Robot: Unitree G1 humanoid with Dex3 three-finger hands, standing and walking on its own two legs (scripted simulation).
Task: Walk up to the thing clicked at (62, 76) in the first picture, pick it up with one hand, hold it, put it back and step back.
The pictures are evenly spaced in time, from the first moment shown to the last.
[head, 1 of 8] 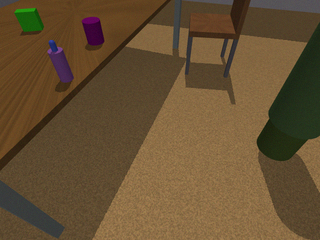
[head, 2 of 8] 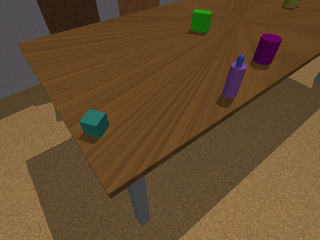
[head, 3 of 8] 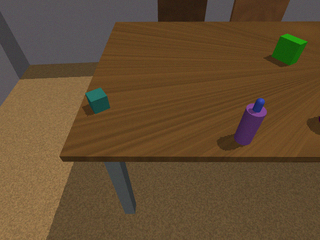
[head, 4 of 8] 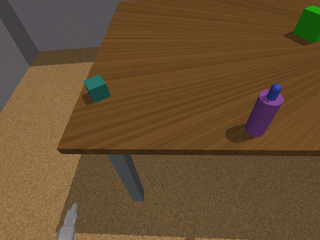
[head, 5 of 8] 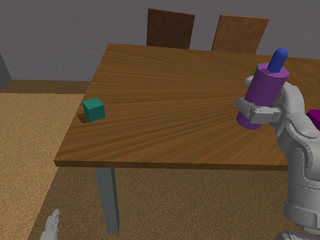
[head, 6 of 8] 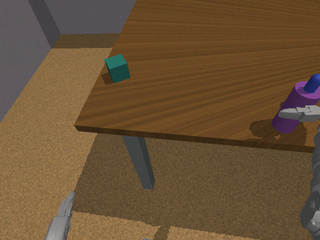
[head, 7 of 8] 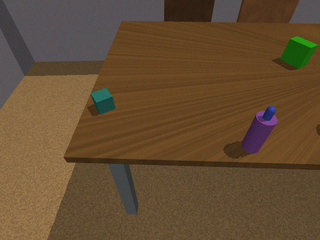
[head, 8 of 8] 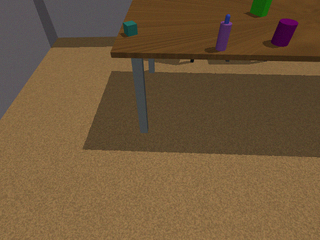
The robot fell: no
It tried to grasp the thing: yes
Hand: right
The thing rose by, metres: 0.23
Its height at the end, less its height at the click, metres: +0.00
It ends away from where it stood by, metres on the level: 0.01
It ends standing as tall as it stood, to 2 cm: yes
